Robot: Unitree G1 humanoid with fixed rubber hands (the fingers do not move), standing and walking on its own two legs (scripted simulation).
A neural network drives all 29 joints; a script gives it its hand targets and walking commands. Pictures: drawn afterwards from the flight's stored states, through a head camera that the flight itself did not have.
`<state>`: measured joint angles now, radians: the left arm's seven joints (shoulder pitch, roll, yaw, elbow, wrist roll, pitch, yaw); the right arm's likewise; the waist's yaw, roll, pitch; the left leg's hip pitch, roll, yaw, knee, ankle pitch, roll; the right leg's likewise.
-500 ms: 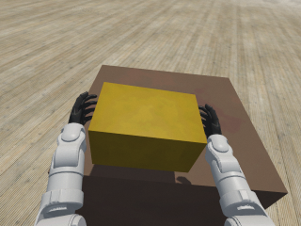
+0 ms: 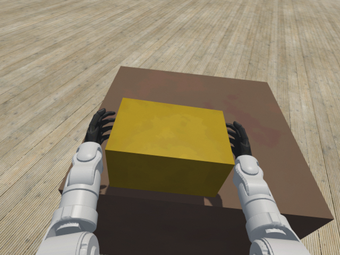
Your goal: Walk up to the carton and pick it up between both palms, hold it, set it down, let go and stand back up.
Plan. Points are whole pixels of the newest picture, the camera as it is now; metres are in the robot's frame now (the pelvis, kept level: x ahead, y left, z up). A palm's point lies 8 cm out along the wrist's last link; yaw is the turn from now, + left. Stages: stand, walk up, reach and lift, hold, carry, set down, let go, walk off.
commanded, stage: set down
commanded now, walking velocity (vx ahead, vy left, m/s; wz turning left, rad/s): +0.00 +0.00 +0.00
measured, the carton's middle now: (168, 147) +0.40 +0.02 +0.05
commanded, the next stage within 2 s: none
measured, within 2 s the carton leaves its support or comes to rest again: rests again in 1.92 s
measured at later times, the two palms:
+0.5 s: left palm (97, 148) +0.39 +0.20 +0.05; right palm (235, 156) +0.38 -0.16 +0.05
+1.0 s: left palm (99, 155) +0.39 +0.20 +0.01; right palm (231, 162) +0.39 -0.16 +0.01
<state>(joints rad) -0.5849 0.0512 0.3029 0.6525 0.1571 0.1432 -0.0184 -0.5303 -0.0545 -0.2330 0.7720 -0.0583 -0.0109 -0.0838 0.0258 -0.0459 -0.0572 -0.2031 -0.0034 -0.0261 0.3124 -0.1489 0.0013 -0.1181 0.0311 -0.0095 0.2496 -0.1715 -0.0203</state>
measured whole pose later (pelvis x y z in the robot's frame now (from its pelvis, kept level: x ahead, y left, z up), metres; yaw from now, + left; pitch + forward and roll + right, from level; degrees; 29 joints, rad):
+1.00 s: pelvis +0.01 +0.00 -0.01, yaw +0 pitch +15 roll -1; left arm -0.67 0.13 0.19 1.17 -0.02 -0.33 0.03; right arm -0.57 -0.06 -0.28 0.98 -0.11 -0.26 -0.09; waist 0.03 0.00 -0.16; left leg -0.48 0.01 -0.01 0.38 -0.16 0.00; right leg -0.38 0.03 -0.03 0.30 -0.18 -0.02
